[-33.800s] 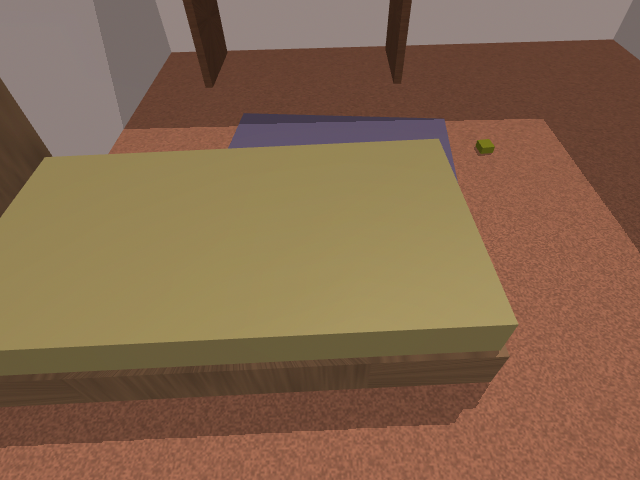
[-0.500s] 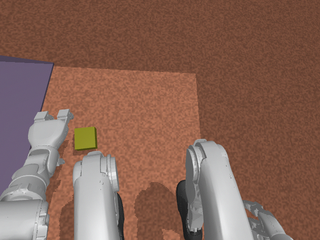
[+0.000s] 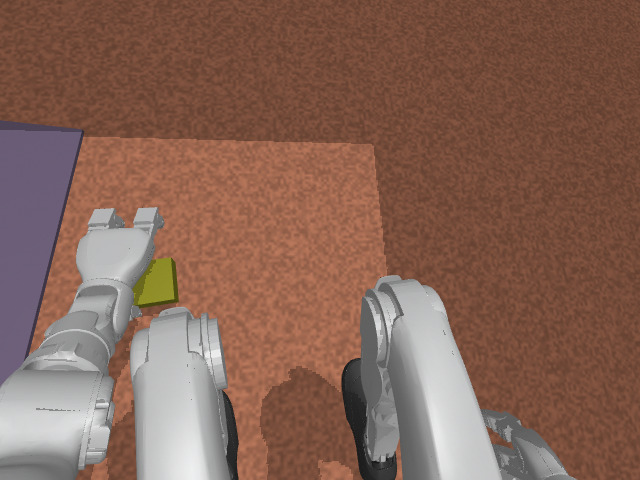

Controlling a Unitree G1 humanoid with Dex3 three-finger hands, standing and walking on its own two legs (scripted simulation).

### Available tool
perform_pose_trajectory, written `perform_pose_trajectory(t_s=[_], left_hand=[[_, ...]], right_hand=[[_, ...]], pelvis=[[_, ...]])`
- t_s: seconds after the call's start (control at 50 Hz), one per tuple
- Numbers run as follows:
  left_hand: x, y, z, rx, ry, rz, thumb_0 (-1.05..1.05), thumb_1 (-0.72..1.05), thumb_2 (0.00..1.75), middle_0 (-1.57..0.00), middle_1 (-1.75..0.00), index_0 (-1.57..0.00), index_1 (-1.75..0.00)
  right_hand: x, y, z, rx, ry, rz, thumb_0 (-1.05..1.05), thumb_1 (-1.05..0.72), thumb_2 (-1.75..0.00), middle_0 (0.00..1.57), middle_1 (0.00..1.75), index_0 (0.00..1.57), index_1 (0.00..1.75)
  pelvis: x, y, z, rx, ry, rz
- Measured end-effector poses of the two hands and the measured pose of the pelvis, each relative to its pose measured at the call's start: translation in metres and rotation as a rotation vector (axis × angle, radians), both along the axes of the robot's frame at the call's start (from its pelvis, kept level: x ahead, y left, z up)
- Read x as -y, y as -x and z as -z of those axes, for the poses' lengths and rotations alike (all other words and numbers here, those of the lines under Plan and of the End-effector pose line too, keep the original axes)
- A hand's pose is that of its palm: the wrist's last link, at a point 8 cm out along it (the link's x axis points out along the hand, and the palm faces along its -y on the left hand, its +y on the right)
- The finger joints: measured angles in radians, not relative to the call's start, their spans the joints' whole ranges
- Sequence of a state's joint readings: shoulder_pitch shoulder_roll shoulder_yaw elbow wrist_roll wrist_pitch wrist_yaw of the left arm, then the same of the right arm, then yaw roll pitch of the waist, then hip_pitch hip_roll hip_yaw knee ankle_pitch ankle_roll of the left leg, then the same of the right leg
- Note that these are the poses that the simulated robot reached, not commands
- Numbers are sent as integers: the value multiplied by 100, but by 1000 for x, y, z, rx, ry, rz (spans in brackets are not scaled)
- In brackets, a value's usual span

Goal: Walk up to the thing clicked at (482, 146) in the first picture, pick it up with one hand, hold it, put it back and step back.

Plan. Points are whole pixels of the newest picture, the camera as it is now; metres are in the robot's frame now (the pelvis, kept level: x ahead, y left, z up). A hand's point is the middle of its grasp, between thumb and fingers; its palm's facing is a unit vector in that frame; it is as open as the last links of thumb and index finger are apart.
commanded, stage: approach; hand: left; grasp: from above
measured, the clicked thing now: (154, 282) +0.41 +0.23 -0.31
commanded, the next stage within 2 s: close in in 0.14 s
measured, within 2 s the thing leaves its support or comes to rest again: neither
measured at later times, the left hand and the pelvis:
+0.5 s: hand (135, 291) +0.38 +0.23 -0.20, palm faces -0.49 -0.09 -0.87, open 13.4 cm; pelvis +0.00 +0.00 -0.01, yaw -1 degrees
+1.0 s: hand (138, 276) +0.41 +0.23 -0.24, palm faces -0.49 -0.09 -0.87, open 13.6 cm; pelvis +0.01 +0.00 -0.03, yaw -3 degrees
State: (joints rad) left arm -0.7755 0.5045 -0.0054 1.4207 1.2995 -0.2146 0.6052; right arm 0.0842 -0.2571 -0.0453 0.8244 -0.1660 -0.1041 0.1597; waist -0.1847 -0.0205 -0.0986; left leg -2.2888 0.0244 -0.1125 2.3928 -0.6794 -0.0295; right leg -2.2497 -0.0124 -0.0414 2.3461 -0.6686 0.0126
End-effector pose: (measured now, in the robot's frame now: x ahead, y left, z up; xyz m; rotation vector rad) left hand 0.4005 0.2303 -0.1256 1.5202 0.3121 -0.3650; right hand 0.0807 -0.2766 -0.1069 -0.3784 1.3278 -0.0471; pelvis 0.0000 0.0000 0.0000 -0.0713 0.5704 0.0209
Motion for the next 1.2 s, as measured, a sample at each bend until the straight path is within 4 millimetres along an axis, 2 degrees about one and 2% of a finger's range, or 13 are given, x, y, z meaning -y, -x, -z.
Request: perform_pose_trajectory(t_s=[0.16, 0.32, 0.42, 0.58, 0.78, 0.88, 1.02, 1.2], left_hand=[[-8, -15, -5, 3, -27, -125, 0, -42, 90, -11, -101, -16, -97], [-11, 0, -5, -82, -2, -126, 0, -39, 87, -13, -102, -18, -97], [-6, 11, 7, -118, 42, -65, 0, -39, 86, -15, -99, -19, -95], [-3, 18, 30, -50, 54, 14, 0, -39, 87, -16, -94, -19, -91], [-17, 9, 46, -17, -22, -57, 0, -40, 87, -16, -92, -17, -91], [-20, -2, 51, -59, -25, -99, 0, -41, 87, -14, -95, -17, -92], [-7, -16, 60, -83, 53, -61, 0, -42, 88, -12, -99, -15, -96], [-8, 5, 68, -41, 36, 15, 0, -41, 87, -12, -101, -15, -97]], right_hand=[[2, 19, 2, -40, -21, 4, 0, -91, -89, 20, 30, 20, 30], [-4, 30, 3, -77, -51, 35, 0, -91, -90, 20, 30, 20, 30], [-4, 27, 1, -69, -37, 13, 0, -91, -90, 20, 30, 20, 30], [3, 16, 2, -48, 18, -36, 0, -91, -90, 20, 30, 20, 30], [-8, 9, 15, -112, -54, -176, 0, -91, -90, 20, 30, 20, 30], [-18, 11, 21, -136, -113, -204, 0, -91, -90, 20, 30, 20, 30], [-30, 21, 22, -148, -173, -234, 0, -92, -90, 20, 30, 20, 30], [-24, 33, 15, -179, -173, -253, 0, -92, -90, 20, 30, 20, 30]], pelvis=[[1, 0, 1, -4, 4, 4], [-1, -1, -5, -5, 1, 5], [-1, 1, -2, 11, 5, 6], [-3, 1, 14, 34, 14, 0], [-4, -4, 22, 27, 28, -1], [-4, -8, 23, 21, 35, 4], [-4, -10, 27, 42, 52, 16], [-5, -9, 29, 59, 67, 28]])
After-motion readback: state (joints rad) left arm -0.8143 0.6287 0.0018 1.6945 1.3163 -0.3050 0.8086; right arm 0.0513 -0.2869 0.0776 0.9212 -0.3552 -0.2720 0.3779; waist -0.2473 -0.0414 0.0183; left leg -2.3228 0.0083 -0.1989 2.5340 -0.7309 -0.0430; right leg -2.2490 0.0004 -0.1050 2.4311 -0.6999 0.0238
